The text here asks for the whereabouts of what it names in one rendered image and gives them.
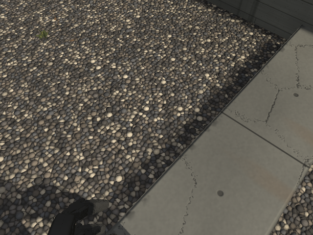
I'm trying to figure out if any robot left hand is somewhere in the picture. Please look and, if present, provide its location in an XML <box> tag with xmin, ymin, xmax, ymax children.
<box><xmin>47</xmin><ymin>198</ymin><xmax>117</xmax><ymax>235</ymax></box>

